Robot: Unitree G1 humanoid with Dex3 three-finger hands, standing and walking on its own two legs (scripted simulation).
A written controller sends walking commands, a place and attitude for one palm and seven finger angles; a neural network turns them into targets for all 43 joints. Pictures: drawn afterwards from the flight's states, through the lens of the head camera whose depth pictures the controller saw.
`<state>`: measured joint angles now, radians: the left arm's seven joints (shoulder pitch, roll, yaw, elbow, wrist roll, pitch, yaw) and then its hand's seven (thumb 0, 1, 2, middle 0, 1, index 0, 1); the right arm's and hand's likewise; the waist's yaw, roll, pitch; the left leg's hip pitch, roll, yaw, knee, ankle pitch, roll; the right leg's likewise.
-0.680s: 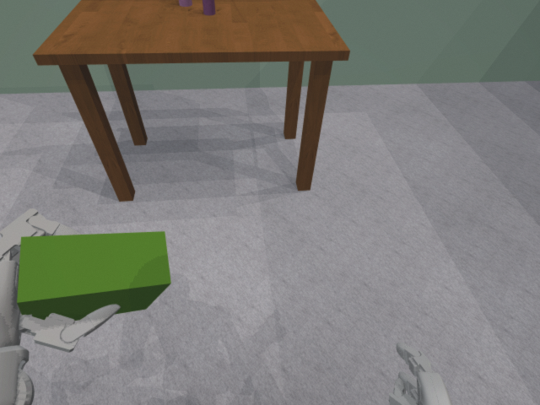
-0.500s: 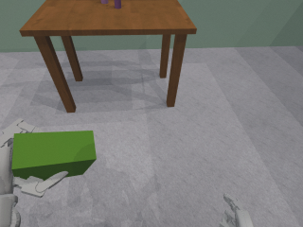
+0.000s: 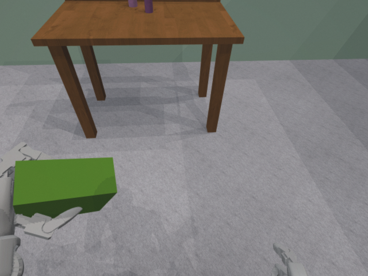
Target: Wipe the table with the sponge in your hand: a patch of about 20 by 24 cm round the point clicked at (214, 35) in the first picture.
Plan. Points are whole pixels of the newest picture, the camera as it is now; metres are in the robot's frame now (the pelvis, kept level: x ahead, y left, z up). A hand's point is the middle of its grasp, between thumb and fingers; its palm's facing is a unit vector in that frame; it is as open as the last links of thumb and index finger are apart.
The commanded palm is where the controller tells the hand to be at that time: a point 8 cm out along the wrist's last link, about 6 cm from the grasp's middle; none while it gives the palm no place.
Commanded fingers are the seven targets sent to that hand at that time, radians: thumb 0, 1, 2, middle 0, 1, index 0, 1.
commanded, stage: walk to a spot facing it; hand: left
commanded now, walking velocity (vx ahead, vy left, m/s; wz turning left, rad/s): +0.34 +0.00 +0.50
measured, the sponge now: (80, 189) +0.23 +0.20 +0.14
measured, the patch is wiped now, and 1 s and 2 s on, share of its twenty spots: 0.00 0.00 0.00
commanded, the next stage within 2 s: none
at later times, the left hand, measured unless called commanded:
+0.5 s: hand (45, 155) +0.27 +0.26 +0.18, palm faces +0.50 -0.74 -0.46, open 10.2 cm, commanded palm +0.22 +0.29 +0.18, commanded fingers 0.00 0.10 1.30 -1.20 -1.60 -1.20 -1.60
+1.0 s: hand (69, 111) +0.39 +0.26 +0.18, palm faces +0.64 -0.57 -0.52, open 10.2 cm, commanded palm +0.32 +0.28 +0.18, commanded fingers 0.00 0.10 1.30 -1.20 -1.60 -1.20 -1.60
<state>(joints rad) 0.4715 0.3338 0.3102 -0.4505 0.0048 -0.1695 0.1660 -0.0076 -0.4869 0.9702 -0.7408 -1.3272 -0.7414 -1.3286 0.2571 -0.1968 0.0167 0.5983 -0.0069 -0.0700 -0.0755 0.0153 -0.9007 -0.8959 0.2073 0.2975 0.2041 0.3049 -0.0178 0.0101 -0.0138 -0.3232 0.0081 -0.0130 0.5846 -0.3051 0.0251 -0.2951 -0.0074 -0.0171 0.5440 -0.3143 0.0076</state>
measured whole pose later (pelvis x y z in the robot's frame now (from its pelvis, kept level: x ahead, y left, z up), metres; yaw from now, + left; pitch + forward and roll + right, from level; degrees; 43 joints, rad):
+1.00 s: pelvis +0.27 -0.04 +0.00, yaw +21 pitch +1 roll +4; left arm 0.52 0.38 0.39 -0.56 0.00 -0.22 0.18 -0.01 -0.49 0.98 -0.74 -1.33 -0.74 -1.33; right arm 0.21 -0.24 -0.06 0.55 0.00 -0.02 -0.06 0.01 -0.91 -0.90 0.20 0.30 0.20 0.30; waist 0.02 -0.04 0.10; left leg -0.54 0.06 0.23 0.72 -0.25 0.00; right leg -0.04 -0.10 -0.31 0.46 -0.43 -0.04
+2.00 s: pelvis +0.55 +0.03 +0.00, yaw +51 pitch +1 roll -1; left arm 0.48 0.42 0.41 -0.62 -0.05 -0.15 0.15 -0.01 -0.49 0.98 -0.74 -1.33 -0.74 -1.34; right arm 0.16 -0.14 -0.01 0.54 0.02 -0.06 -0.01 0.01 -0.90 -0.90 0.20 0.30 0.20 0.30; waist -0.03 -0.01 0.11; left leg -0.35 0.06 0.06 0.57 -0.24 0.00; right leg -0.49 -0.08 -0.09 1.02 -0.49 0.09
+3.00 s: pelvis +0.61 -0.09 -0.01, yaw +87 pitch +0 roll -1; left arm 0.46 0.39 0.37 -0.53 -0.02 -0.16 0.14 -0.01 -0.50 0.99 -0.73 -1.35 -0.73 -1.35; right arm 0.24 -0.13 0.04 0.62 0.00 -0.09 -0.03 0.01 -0.90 -0.90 0.21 0.30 0.21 0.31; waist 0.04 0.05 0.01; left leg -0.41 0.01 -0.11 0.65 -0.33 0.01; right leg -0.21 -0.01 -0.12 0.53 -0.40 0.02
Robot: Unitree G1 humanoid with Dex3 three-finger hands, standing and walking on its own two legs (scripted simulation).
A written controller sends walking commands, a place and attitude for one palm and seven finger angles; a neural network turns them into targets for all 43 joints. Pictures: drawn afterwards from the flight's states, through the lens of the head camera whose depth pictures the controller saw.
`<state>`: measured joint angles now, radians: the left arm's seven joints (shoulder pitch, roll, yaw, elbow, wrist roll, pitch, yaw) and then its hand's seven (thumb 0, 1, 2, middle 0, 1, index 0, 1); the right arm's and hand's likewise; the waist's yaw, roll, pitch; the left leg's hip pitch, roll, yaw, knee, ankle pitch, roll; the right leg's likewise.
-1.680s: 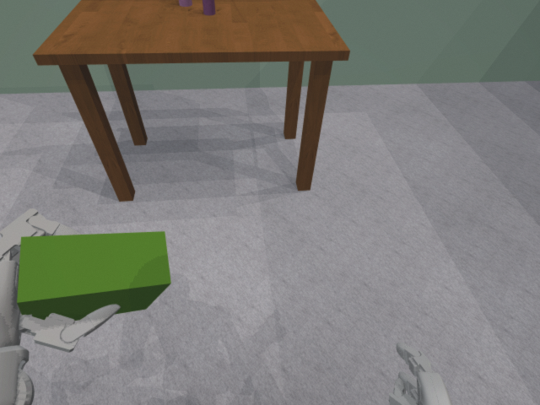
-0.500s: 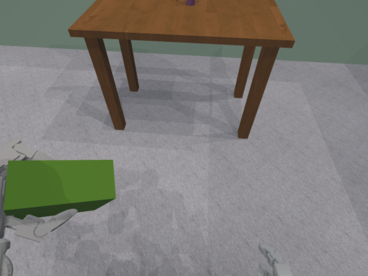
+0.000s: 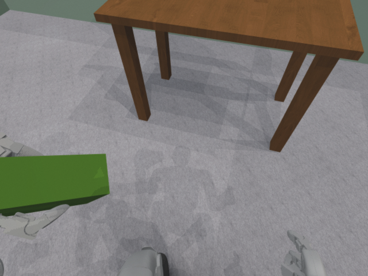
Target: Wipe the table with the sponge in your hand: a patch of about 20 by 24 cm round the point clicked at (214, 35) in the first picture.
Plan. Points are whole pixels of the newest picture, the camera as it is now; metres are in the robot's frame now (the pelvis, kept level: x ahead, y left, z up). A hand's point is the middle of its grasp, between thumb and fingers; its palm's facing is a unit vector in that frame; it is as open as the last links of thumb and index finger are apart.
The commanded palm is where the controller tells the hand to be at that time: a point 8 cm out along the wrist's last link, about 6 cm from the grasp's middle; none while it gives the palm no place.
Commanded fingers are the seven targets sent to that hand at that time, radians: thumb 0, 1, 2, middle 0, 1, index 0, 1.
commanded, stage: walk to a spot facing it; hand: left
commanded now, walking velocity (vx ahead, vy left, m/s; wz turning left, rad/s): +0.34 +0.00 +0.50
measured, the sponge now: (67, 184) +0.23 +0.20 +0.15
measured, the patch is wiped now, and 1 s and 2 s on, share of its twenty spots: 0.00 0.00 0.00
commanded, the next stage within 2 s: none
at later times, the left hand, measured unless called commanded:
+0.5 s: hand (54, 133) +0.31 +0.24 +0.17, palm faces +0.63 -0.62 -0.46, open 10.1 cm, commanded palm +0.26 +0.26 +0.18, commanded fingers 0.00 0.10 1.30 -1.20 -1.60 -1.20 -1.60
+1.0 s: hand (48, 104) +0.37 +0.28 +0.17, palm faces +0.71 -0.53 -0.46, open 10.2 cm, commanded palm +0.29 +0.28 +0.18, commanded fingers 0.00 0.10 1.30 -1.20 -1.60 -1.20 -1.60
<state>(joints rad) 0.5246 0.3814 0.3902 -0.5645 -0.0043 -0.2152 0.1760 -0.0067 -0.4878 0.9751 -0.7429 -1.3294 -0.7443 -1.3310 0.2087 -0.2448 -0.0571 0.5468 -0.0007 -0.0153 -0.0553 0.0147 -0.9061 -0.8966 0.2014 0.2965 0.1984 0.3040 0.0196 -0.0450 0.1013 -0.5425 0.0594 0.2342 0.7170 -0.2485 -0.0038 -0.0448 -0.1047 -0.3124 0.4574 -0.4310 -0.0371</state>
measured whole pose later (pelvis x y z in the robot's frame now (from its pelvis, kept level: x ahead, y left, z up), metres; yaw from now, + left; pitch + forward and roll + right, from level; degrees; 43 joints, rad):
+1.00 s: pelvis +0.29 -0.04 -0.01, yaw +30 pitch +1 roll -1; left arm 0.48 0.42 0.41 -0.62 -0.05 -0.15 0.15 -0.01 -0.49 0.98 -0.74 -1.33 -0.74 -1.34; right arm 0.16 -0.14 -0.01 0.54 0.02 -0.06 -0.01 0.01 -0.90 -0.90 0.20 0.30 0.20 0.30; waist -0.03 -0.01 0.11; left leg -0.35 0.06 0.06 0.57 -0.24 0.00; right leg -0.49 -0.08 -0.09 1.02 -0.49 0.09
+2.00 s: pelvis +0.30 -0.16 -0.01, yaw +66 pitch +0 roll -1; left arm 0.46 0.39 0.37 -0.53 -0.02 -0.16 0.14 -0.01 -0.50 0.99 -0.73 -1.35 -0.73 -1.35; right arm 0.24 -0.13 0.04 0.62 0.00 -0.09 -0.03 0.01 -0.90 -0.90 0.21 0.30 0.21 0.31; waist 0.04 0.05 0.01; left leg -0.41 0.01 -0.11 0.65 -0.33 0.01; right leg -0.21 -0.01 -0.12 0.53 -0.40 0.02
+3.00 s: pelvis +0.35 +0.00 +0.00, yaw +84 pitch -1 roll +1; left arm 0.46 0.34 0.31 -0.48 -0.01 -0.19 0.13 -0.01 -0.49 0.99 -0.72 -1.35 -0.73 -1.35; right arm 0.15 -0.25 -0.03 0.63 0.00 -0.04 -0.05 0.02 -0.90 -0.90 0.21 0.30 0.20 0.30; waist -0.03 0.02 0.08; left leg -0.56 0.06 0.05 1.23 -0.34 -0.03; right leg -0.23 -0.06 -0.22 0.53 -0.28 -0.06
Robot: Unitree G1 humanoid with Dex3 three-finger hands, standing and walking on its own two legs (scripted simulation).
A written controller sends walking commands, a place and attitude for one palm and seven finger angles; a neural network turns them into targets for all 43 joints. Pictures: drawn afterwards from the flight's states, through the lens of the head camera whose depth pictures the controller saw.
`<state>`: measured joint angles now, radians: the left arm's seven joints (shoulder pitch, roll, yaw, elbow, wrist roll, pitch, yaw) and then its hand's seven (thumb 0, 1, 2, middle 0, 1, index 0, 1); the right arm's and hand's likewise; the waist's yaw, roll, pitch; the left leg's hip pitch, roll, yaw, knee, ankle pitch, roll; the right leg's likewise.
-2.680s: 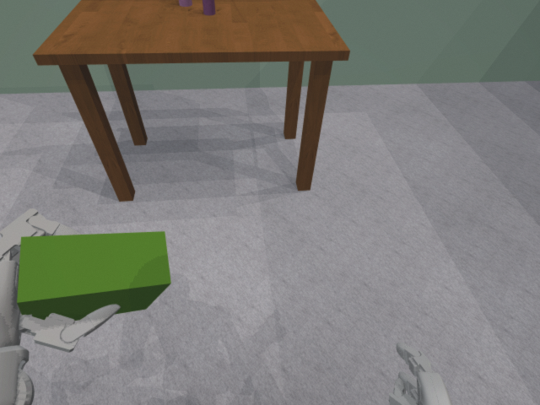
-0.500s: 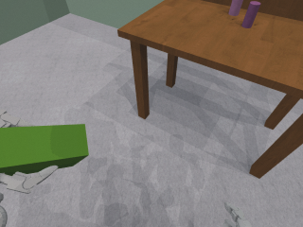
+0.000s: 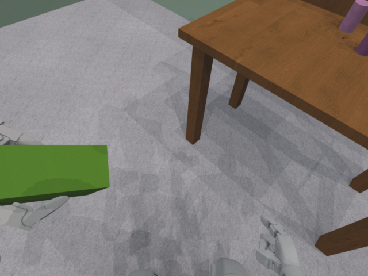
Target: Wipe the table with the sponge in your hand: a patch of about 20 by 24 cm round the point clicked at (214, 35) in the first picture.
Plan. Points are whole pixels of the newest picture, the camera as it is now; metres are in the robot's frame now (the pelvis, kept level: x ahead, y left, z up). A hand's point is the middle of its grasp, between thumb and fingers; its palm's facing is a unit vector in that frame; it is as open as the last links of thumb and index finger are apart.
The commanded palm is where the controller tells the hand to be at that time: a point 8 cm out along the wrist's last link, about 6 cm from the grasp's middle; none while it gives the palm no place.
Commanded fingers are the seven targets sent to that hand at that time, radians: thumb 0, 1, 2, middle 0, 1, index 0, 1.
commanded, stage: walk to a spot facing it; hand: left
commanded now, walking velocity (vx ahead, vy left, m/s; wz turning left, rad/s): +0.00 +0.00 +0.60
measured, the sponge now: (66, 175) +0.25 +0.19 +0.15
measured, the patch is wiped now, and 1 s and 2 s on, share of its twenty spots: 0.00 0.00 0.00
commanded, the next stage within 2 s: none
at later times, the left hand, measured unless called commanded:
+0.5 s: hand (21, 254) +0.14 +0.20 +0.18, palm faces +0.60 -0.68 -0.44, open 10.2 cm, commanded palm +0.06 +0.23 +0.18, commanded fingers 0.00 0.10 1.30 -1.20 -1.60 -1.20 -1.60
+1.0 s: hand out of the picture -0.03 +0.21 +0.19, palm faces +0.80 -0.37 -0.47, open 10.2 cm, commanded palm -0.09 +0.21 +0.18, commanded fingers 0.00 0.10 1.30 -1.20 -1.60 -1.20 -1.60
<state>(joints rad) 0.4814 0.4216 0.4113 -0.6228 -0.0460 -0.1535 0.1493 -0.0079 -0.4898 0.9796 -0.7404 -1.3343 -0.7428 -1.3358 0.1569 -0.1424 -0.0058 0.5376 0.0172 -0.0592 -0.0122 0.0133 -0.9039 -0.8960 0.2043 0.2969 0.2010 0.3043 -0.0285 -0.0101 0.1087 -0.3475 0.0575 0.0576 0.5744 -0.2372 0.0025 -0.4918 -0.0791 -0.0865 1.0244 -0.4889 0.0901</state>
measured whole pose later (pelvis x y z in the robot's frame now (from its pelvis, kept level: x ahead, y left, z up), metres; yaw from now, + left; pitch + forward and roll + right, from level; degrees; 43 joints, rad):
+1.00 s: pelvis -0.05 -0.11 +0.00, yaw +36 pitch +0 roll -1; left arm 0.46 0.39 0.37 -0.53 -0.02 -0.16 0.14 -0.01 -0.50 0.99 -0.73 -1.35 -0.73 -1.35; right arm 0.24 -0.13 0.04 0.62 0.00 -0.09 -0.03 0.01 -0.90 -0.90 0.21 0.30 0.21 0.31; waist 0.04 0.05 0.01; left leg -0.41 0.01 -0.11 0.65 -0.33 0.01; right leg -0.21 -0.01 -0.12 0.53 -0.40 0.02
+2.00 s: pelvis +0.07 +0.01 +0.00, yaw +54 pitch -1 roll +1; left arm 0.46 0.34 0.31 -0.48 -0.01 -0.19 0.13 -0.01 -0.49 0.99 -0.72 -1.35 -0.73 -1.35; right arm 0.15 -0.25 -0.03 0.63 0.00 -0.04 -0.05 0.02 -0.90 -0.90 0.21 0.30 0.20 0.30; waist -0.03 0.02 0.08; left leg -0.56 0.06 0.05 1.23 -0.34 -0.03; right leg -0.23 -0.06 -0.22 0.53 -0.28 -0.06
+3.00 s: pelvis +0.16 +0.04 +0.00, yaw +35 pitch +1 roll +3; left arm 0.55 0.47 0.46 -0.61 -0.06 -0.22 0.16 -0.01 -0.50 1.00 -0.72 -1.36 -0.72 -1.36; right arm 0.13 -0.28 -0.07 0.56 0.01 0.03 -0.02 0.01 -0.91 -0.90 0.20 0.30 0.20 0.30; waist -0.03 -0.01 0.10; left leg -0.50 0.05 0.01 1.09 -0.42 -0.10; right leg -0.35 0.09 0.01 0.48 -0.15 -0.13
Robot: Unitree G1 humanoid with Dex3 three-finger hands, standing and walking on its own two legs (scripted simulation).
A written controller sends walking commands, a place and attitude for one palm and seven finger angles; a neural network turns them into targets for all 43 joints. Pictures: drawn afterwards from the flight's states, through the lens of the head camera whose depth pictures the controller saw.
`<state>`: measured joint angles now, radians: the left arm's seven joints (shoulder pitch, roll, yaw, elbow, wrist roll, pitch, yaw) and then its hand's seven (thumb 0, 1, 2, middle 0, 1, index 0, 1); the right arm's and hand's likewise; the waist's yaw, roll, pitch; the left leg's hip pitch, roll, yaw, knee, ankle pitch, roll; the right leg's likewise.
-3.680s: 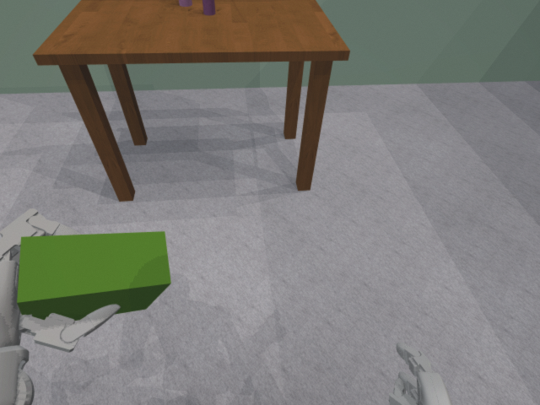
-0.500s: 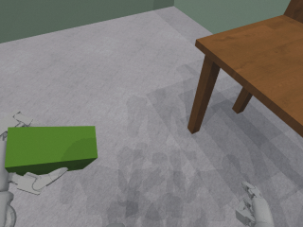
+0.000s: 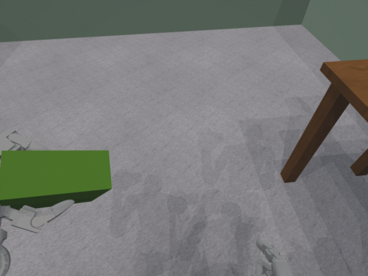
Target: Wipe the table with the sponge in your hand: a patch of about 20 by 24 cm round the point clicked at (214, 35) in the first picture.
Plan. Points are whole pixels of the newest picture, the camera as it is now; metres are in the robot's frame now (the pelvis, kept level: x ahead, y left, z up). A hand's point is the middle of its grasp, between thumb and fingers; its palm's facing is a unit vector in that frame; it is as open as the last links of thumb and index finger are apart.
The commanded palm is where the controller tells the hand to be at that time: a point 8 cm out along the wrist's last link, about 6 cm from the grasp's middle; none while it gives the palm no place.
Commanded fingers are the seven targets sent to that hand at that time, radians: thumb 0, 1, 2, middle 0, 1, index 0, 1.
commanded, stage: walk to a spot facing it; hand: left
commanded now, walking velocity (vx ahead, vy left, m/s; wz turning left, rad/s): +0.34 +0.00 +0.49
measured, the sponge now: (72, 180) +0.22 +0.21 +0.17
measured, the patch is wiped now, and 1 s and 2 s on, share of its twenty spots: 0.00 0.00 0.00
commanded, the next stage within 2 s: turn to face it in 1.04 s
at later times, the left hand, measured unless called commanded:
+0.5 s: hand out of the picture +0.22 +0.33 +0.18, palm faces +0.57 -0.70 -0.43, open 10.2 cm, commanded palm +0.14 +0.35 +0.19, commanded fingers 0.00 0.10 1.30 -1.20 -1.60 -1.20 -1.60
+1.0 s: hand (49, 131) +0.33 +0.30 +0.16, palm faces +0.56 -0.70 -0.44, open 10.2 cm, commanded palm +0.24 +0.34 +0.19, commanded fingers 0.00 0.10 1.30 -1.20 -1.60 -1.20 -1.60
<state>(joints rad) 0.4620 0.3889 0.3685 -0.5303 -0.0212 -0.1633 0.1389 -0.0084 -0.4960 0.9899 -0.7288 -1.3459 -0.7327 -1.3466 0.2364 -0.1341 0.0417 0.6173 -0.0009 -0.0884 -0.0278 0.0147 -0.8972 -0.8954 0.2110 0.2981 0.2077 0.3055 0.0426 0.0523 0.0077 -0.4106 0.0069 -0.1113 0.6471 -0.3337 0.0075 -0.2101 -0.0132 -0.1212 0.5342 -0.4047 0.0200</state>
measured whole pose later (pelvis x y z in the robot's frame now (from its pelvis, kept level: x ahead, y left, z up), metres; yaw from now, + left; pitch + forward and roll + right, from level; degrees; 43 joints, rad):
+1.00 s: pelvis +0.17 +0.02 +0.01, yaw +17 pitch -1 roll +1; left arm 0.46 0.34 0.31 -0.48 -0.01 -0.19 0.13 -0.01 -0.49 0.99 -0.72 -1.35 -0.73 -1.35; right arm 0.15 -0.25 -0.03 0.63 0.00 -0.04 -0.05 0.02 -0.90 -0.90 0.21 0.30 0.20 0.30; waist -0.03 0.02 0.08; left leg -0.56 0.06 0.05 1.23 -0.34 -0.03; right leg -0.23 -0.06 -0.22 0.53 -0.28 -0.06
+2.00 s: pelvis +0.26 +0.00 +0.01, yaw -1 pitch +1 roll +3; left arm 0.55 0.47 0.46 -0.61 -0.06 -0.22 0.16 -0.01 -0.50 1.00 -0.72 -1.36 -0.72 -1.36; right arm 0.13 -0.28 -0.07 0.56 0.01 0.03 -0.02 0.01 -0.91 -0.90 0.20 0.30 0.20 0.30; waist -0.03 -0.01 0.10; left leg -0.50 0.05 0.01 1.09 -0.42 -0.10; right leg -0.35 0.09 0.01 0.48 -0.15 -0.13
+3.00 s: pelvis +0.09 -0.01 +0.00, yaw -36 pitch +0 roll +2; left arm 0.54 0.43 0.46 -0.60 -0.04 -0.20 0.15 -0.01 -0.50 1.00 -0.71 -1.36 -0.73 -1.36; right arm 0.18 -0.25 -0.04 0.53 0.01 0.04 -0.02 0.01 -0.91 -0.90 0.20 0.30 0.20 0.30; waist 0.02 -0.07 0.09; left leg -0.28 0.04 0.12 0.59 -0.29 -0.01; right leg -0.49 0.09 0.07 0.77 -0.34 -0.01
